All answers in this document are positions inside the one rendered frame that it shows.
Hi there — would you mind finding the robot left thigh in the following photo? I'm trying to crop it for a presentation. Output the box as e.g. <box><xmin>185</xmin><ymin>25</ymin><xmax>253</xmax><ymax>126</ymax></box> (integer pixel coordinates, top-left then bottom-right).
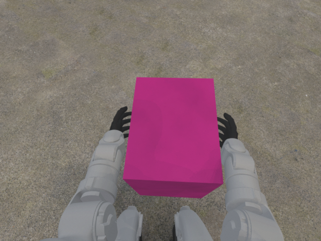
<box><xmin>115</xmin><ymin>209</ymin><xmax>143</xmax><ymax>241</ymax></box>

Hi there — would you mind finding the robot right upper arm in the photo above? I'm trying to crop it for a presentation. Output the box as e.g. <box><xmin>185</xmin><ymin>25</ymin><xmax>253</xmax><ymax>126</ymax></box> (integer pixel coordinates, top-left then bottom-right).
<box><xmin>220</xmin><ymin>208</ymin><xmax>284</xmax><ymax>241</ymax></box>

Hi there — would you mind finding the carton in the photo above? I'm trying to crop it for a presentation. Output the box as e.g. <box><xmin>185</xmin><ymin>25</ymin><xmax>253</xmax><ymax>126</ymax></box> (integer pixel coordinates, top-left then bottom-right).
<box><xmin>123</xmin><ymin>77</ymin><xmax>223</xmax><ymax>198</ymax></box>

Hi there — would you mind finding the left robot forearm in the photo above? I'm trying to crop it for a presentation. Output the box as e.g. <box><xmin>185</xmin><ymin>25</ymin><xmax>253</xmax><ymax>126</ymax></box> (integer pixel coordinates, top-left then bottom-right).
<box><xmin>58</xmin><ymin>130</ymin><xmax>125</xmax><ymax>233</ymax></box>

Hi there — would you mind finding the robot right shin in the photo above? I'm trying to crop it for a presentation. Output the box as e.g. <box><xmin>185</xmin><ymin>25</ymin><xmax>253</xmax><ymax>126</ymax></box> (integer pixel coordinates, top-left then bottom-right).
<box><xmin>177</xmin><ymin>206</ymin><xmax>191</xmax><ymax>241</ymax></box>

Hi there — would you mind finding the robot left upper arm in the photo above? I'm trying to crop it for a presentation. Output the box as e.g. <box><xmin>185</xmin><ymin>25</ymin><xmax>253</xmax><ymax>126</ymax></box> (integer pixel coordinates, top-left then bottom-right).
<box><xmin>40</xmin><ymin>200</ymin><xmax>118</xmax><ymax>241</ymax></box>

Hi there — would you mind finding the right robot hand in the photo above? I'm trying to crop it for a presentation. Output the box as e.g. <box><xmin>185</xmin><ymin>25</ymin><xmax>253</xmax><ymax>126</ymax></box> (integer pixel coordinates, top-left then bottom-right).
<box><xmin>217</xmin><ymin>113</ymin><xmax>238</xmax><ymax>148</ymax></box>

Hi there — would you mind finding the right robot forearm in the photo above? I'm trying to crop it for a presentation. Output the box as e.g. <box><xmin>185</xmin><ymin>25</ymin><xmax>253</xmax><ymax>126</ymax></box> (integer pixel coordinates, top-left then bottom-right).
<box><xmin>221</xmin><ymin>138</ymin><xmax>284</xmax><ymax>239</ymax></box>

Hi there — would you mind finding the left robot hand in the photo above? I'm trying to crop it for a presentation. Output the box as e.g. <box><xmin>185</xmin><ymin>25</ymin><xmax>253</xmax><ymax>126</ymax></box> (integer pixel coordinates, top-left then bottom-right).
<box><xmin>110</xmin><ymin>106</ymin><xmax>132</xmax><ymax>138</ymax></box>

